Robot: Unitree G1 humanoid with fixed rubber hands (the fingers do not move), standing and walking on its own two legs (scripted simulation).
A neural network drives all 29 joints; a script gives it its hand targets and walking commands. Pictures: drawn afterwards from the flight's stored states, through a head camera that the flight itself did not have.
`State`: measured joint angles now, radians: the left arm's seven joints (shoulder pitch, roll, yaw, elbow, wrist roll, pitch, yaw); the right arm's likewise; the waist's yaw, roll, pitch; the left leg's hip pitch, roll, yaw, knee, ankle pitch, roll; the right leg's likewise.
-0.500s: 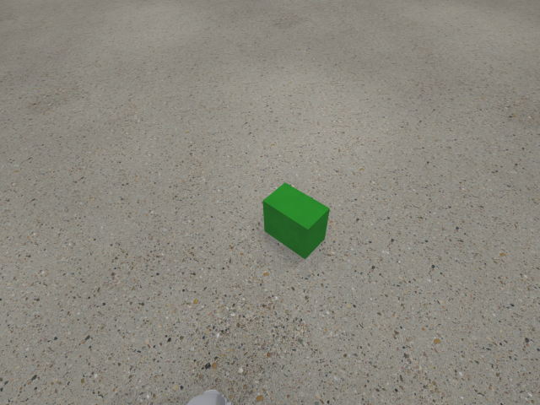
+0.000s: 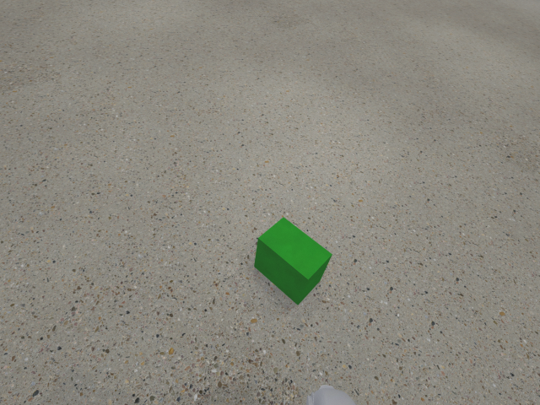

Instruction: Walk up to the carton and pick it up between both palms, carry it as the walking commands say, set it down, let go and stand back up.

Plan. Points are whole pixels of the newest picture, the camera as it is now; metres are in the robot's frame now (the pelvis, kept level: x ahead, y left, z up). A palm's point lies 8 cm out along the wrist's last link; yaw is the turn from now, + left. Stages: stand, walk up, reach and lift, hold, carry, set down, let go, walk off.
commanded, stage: walk up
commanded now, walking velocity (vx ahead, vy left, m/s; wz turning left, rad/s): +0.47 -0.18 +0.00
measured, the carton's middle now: (290, 260) +0.76 -0.14 -0.67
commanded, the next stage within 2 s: none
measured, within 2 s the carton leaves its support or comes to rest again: neither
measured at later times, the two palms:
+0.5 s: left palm (153, 375) +0.20 +0.18 -0.12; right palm (447, 360) +0.25 -0.33 -0.14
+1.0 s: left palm (164, 300) +0.33 +0.20 -0.15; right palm (426, 319) +0.32 -0.31 -0.13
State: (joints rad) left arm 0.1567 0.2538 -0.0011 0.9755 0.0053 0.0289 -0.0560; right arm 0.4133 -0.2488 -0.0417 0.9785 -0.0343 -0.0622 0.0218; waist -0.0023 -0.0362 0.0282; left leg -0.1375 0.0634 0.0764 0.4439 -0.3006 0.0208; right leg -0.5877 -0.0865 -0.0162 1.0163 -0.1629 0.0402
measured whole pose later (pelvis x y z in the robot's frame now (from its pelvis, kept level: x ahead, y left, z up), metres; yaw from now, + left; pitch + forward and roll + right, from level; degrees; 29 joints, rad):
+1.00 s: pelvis +0.28 -0.05 -0.01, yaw +0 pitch +3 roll +0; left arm 0.20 0.24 0.00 0.99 0.01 0.00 0.00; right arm 0.25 -0.24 -0.03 0.98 -0.03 -0.03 0.01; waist 0.00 -0.03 0.04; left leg -0.27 0.06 0.07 0.45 -0.23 -0.01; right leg -0.30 -0.03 -0.03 0.57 -0.32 0.04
